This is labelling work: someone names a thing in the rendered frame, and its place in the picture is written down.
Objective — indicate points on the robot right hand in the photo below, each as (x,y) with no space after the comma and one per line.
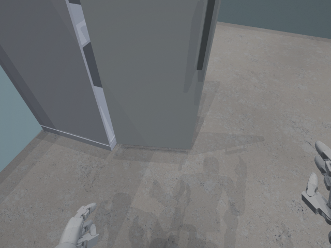
(313,199)

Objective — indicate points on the handle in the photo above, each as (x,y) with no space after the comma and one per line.
(205,32)

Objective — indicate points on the fridge door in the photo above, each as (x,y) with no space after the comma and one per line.
(146,52)

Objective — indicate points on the robot left hand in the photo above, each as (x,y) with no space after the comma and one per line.
(75,230)

